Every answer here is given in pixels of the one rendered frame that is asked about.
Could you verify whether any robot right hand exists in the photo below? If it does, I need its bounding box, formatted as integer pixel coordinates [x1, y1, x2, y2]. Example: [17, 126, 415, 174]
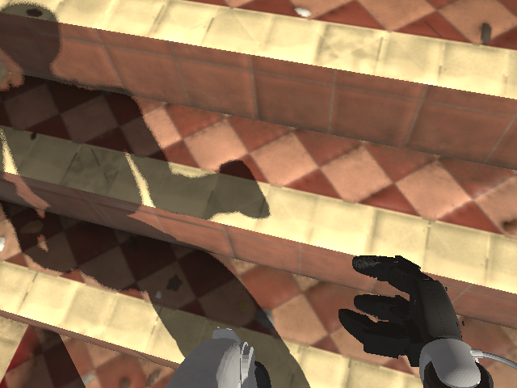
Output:
[338, 255, 464, 367]

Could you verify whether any robot left thigh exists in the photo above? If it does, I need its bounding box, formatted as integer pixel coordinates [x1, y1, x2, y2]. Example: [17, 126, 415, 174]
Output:
[166, 338, 255, 388]

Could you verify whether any robot left foot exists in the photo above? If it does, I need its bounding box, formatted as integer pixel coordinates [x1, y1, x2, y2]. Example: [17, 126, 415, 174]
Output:
[254, 361, 271, 388]

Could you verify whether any robot right forearm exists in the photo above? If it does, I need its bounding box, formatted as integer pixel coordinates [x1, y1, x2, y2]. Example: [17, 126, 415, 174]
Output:
[419, 338, 494, 388]

